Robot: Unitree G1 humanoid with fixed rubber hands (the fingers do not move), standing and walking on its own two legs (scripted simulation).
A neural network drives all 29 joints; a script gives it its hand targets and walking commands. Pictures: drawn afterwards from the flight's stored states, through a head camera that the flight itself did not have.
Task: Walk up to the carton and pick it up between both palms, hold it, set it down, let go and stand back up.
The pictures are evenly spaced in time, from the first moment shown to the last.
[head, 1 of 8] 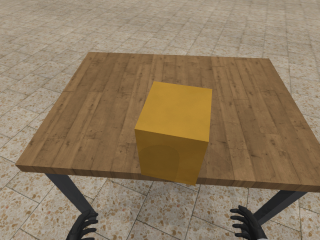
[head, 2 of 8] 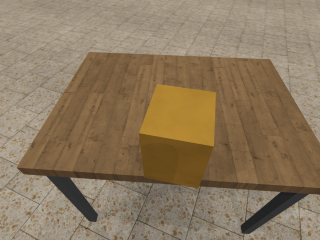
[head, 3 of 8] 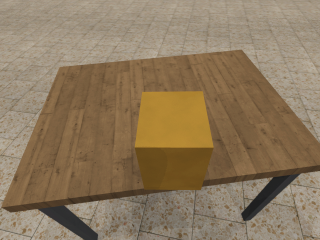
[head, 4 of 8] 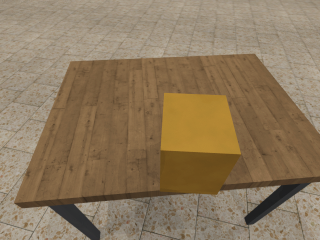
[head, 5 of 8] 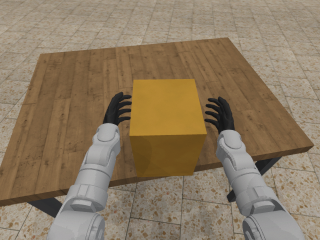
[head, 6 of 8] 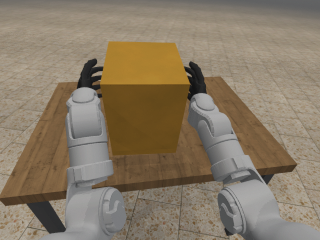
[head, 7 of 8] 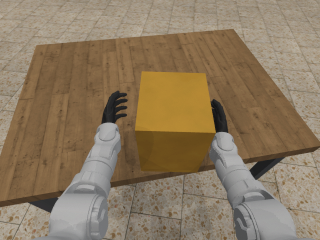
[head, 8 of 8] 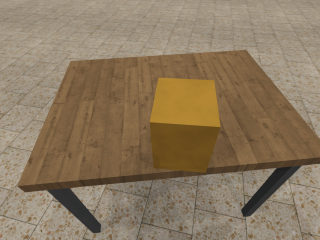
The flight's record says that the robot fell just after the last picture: no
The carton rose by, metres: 0.18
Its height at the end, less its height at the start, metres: +0.00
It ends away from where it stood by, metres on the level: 0.02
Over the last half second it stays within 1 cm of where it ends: yes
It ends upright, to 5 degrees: yes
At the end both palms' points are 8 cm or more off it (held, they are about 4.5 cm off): yes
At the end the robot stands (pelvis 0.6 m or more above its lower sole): yes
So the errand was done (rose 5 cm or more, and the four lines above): yes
